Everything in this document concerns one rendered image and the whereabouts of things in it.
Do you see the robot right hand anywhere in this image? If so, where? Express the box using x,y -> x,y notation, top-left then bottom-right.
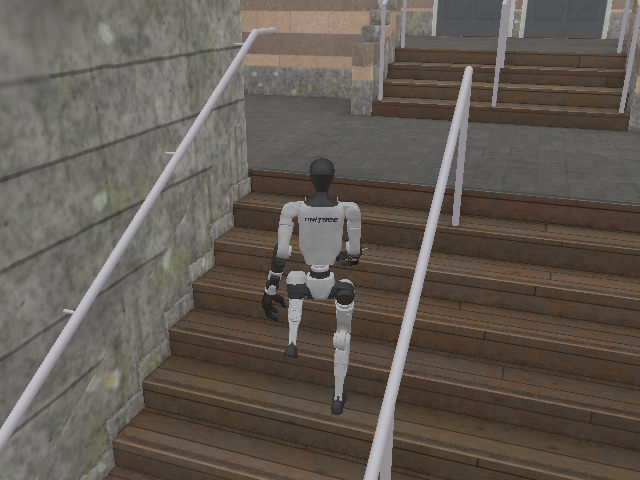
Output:
336,250 -> 359,266

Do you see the left robot shin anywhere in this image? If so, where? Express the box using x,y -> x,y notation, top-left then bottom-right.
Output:
288,299 -> 303,346

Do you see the robot right upper arm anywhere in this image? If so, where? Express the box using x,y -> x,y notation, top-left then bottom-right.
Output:
342,202 -> 361,255

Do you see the left robot forearm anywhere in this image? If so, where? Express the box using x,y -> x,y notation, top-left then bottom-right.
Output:
265,243 -> 286,295

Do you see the robot left hand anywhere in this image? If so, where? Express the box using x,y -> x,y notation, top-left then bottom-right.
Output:
262,292 -> 286,321

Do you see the robot left upper arm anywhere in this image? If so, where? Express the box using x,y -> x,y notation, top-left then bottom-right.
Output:
276,201 -> 301,259

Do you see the right robot forearm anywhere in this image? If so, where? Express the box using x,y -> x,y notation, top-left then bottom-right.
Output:
348,241 -> 362,261

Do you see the right robot foot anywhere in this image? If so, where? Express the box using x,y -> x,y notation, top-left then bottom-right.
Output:
331,389 -> 347,415

